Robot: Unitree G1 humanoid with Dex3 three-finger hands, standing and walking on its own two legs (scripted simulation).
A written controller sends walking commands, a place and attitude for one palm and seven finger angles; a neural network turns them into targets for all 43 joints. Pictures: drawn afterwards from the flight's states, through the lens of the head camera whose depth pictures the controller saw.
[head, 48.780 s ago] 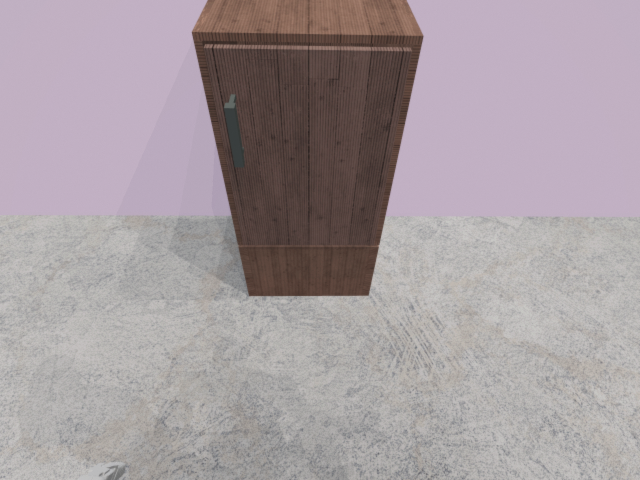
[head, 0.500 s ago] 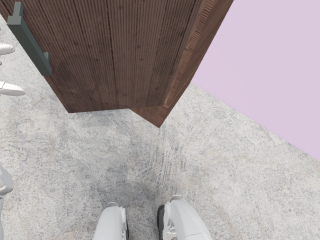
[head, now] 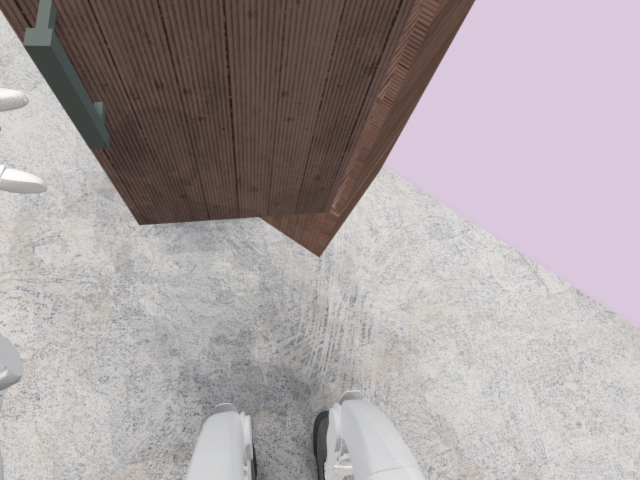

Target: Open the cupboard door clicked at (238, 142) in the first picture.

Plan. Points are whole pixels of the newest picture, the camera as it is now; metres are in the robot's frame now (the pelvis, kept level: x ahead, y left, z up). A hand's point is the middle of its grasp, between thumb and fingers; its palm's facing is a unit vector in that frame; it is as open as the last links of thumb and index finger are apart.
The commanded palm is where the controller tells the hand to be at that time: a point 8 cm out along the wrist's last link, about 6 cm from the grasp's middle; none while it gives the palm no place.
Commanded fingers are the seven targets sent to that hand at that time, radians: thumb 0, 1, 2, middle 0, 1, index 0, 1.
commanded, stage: slide the fingers in behind the handle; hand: left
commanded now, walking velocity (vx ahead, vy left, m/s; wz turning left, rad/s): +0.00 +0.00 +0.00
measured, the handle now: (75, 83) +0.54 +0.25 +0.07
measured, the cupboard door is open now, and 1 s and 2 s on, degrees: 41 41 41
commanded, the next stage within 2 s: close the thumb around the handle in 1.56 s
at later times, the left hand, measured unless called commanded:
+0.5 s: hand (34, 125) +0.49 +0.28 +0.06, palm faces +0.08 -1.00 -0.02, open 14.0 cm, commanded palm +0.48 +0.31 +0.07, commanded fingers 0.00 -0.50 0.30 -0.30 -1.20 -0.30 -1.20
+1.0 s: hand (83, 122) +0.50 +0.23 +0.06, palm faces +0.08 -1.00 -0.01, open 14.0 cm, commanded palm +0.47 +0.27 +0.07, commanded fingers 0.00 -0.50 0.30 -0.30 -1.20 -0.30 -1.20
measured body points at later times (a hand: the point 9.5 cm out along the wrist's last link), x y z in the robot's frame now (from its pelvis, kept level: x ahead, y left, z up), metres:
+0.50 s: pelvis +0.00 +0.00 +0.01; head +0.16 +0.04 +0.43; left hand +0.48 +0.33 +0.06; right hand +0.02 -0.27 -0.09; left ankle +0.00 +0.08 -0.65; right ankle +0.03 -0.13 -0.65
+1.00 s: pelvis +0.01 -0.01 +0.01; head +0.15 +0.02 +0.43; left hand +0.49 +0.29 +0.07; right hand +0.03 -0.28 -0.10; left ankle +0.00 +0.08 -0.65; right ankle +0.03 -0.13 -0.65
